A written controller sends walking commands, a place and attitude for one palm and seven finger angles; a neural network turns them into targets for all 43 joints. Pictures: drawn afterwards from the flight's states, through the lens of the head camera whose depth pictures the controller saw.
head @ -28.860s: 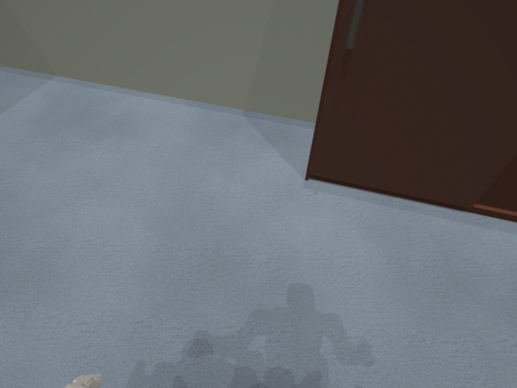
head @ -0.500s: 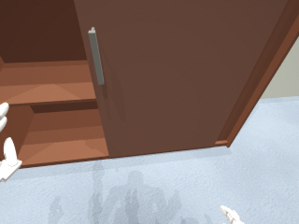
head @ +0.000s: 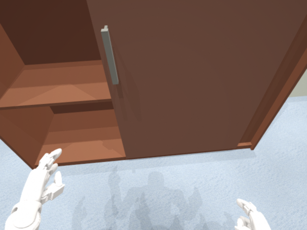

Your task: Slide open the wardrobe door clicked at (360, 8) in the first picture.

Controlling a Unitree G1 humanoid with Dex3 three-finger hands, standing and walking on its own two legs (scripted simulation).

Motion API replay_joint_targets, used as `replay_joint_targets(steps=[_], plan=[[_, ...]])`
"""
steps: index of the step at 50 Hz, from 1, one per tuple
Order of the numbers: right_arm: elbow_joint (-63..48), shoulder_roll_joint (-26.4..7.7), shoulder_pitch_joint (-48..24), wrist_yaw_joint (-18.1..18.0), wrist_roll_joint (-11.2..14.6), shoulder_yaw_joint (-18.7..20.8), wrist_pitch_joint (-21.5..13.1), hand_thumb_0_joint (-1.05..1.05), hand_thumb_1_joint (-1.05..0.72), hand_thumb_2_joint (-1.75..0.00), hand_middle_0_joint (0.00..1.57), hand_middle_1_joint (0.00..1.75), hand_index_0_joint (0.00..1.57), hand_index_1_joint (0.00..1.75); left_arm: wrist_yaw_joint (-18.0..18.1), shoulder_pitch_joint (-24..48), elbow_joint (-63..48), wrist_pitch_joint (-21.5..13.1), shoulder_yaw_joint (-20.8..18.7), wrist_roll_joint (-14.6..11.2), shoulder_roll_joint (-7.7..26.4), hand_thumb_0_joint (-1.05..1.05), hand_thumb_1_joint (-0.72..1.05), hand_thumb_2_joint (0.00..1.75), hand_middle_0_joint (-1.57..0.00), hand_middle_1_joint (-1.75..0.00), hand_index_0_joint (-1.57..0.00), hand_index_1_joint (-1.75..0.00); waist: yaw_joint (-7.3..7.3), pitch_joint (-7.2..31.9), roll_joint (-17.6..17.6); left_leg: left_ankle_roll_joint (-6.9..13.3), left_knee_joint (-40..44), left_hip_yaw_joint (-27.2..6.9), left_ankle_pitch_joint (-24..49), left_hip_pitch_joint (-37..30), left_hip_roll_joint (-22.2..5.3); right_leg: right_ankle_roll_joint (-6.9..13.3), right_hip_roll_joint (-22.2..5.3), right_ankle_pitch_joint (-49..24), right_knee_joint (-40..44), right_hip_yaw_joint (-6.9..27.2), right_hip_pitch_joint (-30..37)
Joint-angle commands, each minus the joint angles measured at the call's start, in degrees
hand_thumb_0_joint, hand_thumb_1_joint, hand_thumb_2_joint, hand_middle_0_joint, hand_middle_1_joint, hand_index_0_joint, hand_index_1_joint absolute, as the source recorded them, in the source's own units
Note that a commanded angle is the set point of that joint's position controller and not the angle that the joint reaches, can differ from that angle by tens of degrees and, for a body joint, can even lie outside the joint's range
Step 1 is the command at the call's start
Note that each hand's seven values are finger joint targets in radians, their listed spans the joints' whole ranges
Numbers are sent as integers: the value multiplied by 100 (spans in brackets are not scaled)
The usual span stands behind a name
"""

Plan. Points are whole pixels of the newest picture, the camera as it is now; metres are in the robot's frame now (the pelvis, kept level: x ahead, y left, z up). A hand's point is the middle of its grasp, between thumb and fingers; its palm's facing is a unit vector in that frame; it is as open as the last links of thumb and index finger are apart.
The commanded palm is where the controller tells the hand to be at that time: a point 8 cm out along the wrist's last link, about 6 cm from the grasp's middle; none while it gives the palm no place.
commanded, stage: let the arm hang, fingers relaxed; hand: left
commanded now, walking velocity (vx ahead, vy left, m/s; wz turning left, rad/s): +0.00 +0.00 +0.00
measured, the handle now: (111, 56) +0.70 +0.23 +0.11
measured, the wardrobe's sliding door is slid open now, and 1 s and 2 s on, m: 0.66 0.66 0.66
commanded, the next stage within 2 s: look to check the result in 0.98 s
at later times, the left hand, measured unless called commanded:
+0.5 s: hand out of the picture -0.04 +0.21 -0.16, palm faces +0.01 -0.97 -0.23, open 7.4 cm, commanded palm none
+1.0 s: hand out of the picture +0.08 +0.25 -0.14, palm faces -0.02 -0.95 -0.31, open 7.4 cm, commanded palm none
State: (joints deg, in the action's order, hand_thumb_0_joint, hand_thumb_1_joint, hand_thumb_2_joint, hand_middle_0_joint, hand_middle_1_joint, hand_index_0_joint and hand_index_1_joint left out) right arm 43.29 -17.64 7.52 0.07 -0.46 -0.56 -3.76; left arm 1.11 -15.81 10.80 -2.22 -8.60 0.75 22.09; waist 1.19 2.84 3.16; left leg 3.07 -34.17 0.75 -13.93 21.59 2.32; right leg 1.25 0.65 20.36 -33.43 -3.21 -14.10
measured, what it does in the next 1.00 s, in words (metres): stands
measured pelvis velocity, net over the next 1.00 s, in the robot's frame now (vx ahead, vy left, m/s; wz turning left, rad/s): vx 0.00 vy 0.01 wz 0.00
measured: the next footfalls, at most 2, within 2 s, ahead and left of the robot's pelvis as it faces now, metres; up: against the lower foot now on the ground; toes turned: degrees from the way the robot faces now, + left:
none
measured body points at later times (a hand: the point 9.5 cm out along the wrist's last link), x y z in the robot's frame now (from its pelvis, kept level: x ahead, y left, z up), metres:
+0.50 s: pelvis -0.01 +0.00 +0.01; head +0.01 +0.02 +0.46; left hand -0.04 +0.27 -0.15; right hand +0.01 -0.27 -0.13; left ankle +0.04 +0.09 -0.73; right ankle -0.03 -0.10 -0.73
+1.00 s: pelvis +0.00 +0.01 +0.02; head +0.01 +0.01 +0.47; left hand +0.09 +0.30 -0.12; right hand +0.09 -0.29 -0.11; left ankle +0.04 +0.09 -0.73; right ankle -0.03 -0.10 -0.73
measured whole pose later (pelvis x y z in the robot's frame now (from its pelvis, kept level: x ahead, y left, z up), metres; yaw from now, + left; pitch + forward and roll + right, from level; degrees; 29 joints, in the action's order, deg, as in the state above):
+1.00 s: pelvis +0.00 +0.01 +0.02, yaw +0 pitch -1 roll +0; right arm 64.1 -19.6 5.9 -0.5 -0.8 -0.2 -0.6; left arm -0.5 -6.5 64.0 -0.7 -0.2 0.6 18.6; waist -0.3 -1.1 -0.2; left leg 3.3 -18.3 0.8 -6.4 10.8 3.3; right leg 0.5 0.0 13.5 -18.5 -2.8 -4.0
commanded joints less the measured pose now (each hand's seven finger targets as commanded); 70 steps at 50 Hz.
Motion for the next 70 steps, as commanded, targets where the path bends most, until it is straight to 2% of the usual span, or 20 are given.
replay_joint_targets(steps=[1,3,5,7,9,11,12,16,17,19,25,27,30,33,39,43,47,56,67,70], plan=[[-248,-1138,-167,-47,-52,358,72,0,-90,-90,20,30,20,30,-143,181,1538,162,380,93,511,0,90,90,-20,-30,-20,-30,-72,101,-1103,192,687,-1169,1335,-76,-946,209,-634,-654,492,611,184],[5,-951,-226,-41,-93,296,197,0,-90,-90,20,30,20,30,-121,381,2287,167,487,93,509,0,90,90,-20,-30,-20,-30,-104,-24,-1090,56,503,-927,887,-281,-667,359,-899,-581,961,958,-33],[268,-818,-137,-52,-115,254,294,0,-90,-90,20,30,20,30,-92,620,2868,162,589,79,509,0,90,90,-20,-30,-20,-30,-204,-59,-716,-58,395,-706,799,-664,-491,521,-1093,-701,1269,1167,-206],[494,-751,-43,-66,-106,218,340,0,-90,-90,20,30,20,30,-67,667,3340,163,660,54,476,0,90,90,-20,-30,-20,-30,-238,-32,-277,-64,566,-779,919,-982,-567,460,-972,-599,1322,1036,-232],[764,-704,8,-103,-94,185,331,0,-90,-90,20,30,20,30,-66,533,3815,157,693,17,352,0,90,90,-20,-30,-20,-30,-196,4,299,-10,964,-955,846,-844,-743,313,-758,-470,1303,895,143],[999,-682,15,-139,-72,172,312,0,-90,-90,20,30,20,30,-60,337,4243,142,692,-4,282,0,90,90,-20,-30,-20,-30,-116,27,462,7,1128,-993,792,-696,-779,267,-717,-595,1391,851,521],[1083,-705,57,-157,-63,173,315,0,-90,-90,20,30,20,30,-54,272,4396,135,672,-2,283,0,90,90,-20,-30,-20,-30,-100,26,328,3,1106,-985,850,-745,-792,258,-709,-673,1459,832,591],[1458,-667,280,-211,-49,196,309,0,-90,-90,20,30,20,30,-56,169,4891,134,683,-18,141,0,90,90,-20,-30,-20,-30,-127,-53,422,5,1293,-1000,589,-814,-834,285,-716,-541,1623,770,623],[1488,-725,298,-214,-36,212,308,0,-90,-90,20,30,20,30,-52,156,4960,124,672,-7,185,0,90,90,-20,-30,-20,-30,-114,-103,167,7,1289,-1004,661,-852,-852,269,-704,-584,1659,722,627],[1587,-748,331,-223,-37,236,319,0,-90,-90,20,30,20,30,-53,182,5093,129,692,-13,147,0,90,90,-20,-30,-20,-30,-140,-277,15,9,1380,-1003,443,-859,-860,273,-716,-378,1746,714,493],[1720,-835,312,-204,-57,269,322,0,-90,-90,20,30,20,30,-49,270,5240,126,691,-4,251,0,90,90,-20,-30,-20,-30,-132,-422,-257,33,1624,-1059,158,-878,-865,264,-703,-143,1806,695,404],[1734,-882,249,-191,-52,272,311,0,-90,-90,20,30,20,30,-49,324,5238,120,686,3,309,0,90,90,-20,-30,-20,-30,-114,-367,-263,43,1673,-1069,258,-942,-891,239,-690,-242,1775,661,437],[1758,-948,123,-170,-63,286,308,0,-90,-90,20,30,20,30,-55,462,5224,130,680,9,406,0,90,90,-20,-30,-20,-30,-104,-555,-335,42,1905,-1176,-29,-830,-924,211,-665,-138,1775,658,400],[1755,-1045,-5,-141,-70,296,295,0,-90,-90,20,30,20,30,-65,558,5185,129,667,20,528,0,90,90,-20,-30,-20,-30,-86,-512,-283,38,2066,-1236,-214,-836,-945,183,-663,-147,1731,641,428],[1749,-1139,-204,-107,-55,290,229,0,-90,-90,20,30,20,30,-73,791,5086,62,657,20,680,0,90,90,-20,-30,-20,-30,-104,-223,-420,17,1935,-1089,721,-1210,-927,154,-756,-657,1796,692,549],[1766,-1199,-292,-99,-41,272,210,0,-90,-90,20,30,20,30,-72,940,5042,48,656,13,748,0,90,90,-20,-30,-20,-30,-128,-246,-360,-11,1890,-1020,1074,-1319,-926,140,-802,-800,1853,699,576],[1745,-1270,-346,-101,-29,260,192,0,-90,-90,20,30,20,30,-64,983,5017,28,645,10,802,0,90,90,-20,-30,-20,-30,-118,-59,-323,-20,1804,-982,1534,-1495,-937,131,-825,-1122,1870,722,737],[1779,-1340,-410,-120,-28,239,203,0,-90,-90,20,30,20,30,-63,1018,5080,43,660,-11,815,0,90,90,-20,-30,-20,-30,-143,-30,-146,-54,1801,-941,1605,-1643,-949,139,-858,-1216,1953,743,822],[1788,-1290,-364,-144,-3,233,212,0,-90,-90,20,30,20,30,-34,978,5098,44,656,-11,784,0,90,90,-20,-30,-20,-30,-139,3,-360,-40,1714,-887,1935,-1750,-959,127,-863,-1601,1952,678,943],[1812,-1277,-361,-151,-11,228,213,0,-90,-90,20,30,20,30,-28,1002,5118,55,663,-18,767,0,90,90,-20,-30,-20,-30,-143,-4,-258,-46,1735,-886,1944,-1757,-962,135,-867,-1599,1938,697,969]])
